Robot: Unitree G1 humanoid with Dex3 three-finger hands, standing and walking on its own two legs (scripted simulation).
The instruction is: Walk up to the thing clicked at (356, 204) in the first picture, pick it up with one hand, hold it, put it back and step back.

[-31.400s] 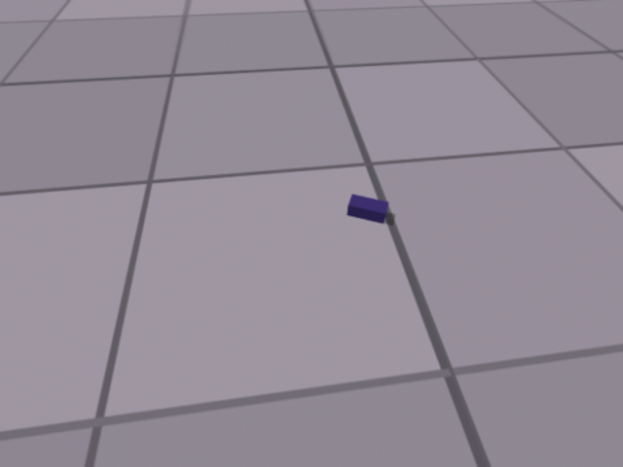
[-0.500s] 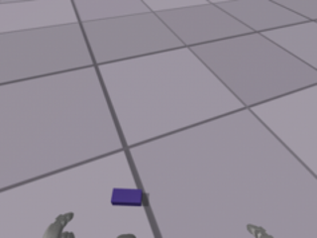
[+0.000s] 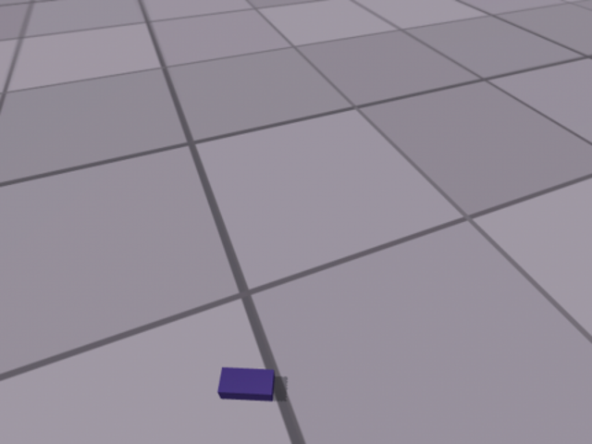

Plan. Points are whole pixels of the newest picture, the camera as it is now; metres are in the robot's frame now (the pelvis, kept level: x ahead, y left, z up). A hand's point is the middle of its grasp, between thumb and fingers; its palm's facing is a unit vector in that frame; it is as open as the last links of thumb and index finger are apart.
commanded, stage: stand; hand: left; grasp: from above
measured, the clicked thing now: (247, 384) +0.44 +0.18 -0.74
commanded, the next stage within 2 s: step back in 1.78 s
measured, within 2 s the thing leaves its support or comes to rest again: neither
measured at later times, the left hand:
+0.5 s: hand out of the picture +0.05 +0.23 -0.16, palm faces +0.02 -0.94 -0.33, open 7.4 cm
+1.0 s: hand out of the picture +0.08 +0.23 -0.15, palm faces +0.03 -0.94 -0.33, open 7.4 cm
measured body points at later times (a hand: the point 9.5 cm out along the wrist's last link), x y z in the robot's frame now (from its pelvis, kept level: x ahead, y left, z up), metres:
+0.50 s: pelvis +0.00 -0.01 +0.00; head +0.01 -0.01 +0.45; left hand +0.05 +0.28 -0.13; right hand +0.06 -0.30 -0.14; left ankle +0.03 +0.12 -0.74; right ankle +0.00 -0.14 -0.74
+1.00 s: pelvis +0.01 -0.01 +0.01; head +0.01 -0.02 +0.45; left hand +0.08 +0.28 -0.13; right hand +0.09 -0.30 -0.13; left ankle +0.03 +0.12 -0.74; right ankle +0.00 -0.14 -0.74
